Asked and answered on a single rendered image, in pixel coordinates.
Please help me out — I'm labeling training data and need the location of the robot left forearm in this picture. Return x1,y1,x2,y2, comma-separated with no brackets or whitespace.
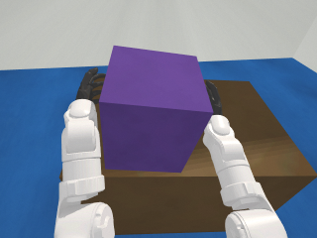
53,99,105,238

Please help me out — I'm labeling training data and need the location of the robot left upper arm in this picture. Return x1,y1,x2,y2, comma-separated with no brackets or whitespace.
54,202,115,238

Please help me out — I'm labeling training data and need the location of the robot right upper arm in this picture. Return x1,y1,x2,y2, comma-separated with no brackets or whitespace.
225,208,287,238

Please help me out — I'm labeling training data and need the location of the pedestal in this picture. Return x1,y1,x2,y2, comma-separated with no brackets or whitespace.
59,77,317,235

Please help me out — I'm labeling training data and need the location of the right robot hand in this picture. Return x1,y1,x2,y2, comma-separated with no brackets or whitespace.
205,80,223,116

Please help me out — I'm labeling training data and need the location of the left robot hand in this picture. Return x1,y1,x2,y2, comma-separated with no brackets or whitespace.
75,67,106,104

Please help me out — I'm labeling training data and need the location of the robot right forearm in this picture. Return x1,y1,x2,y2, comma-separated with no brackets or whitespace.
202,115,288,238

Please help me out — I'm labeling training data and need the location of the carton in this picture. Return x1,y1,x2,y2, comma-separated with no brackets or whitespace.
99,46,214,174

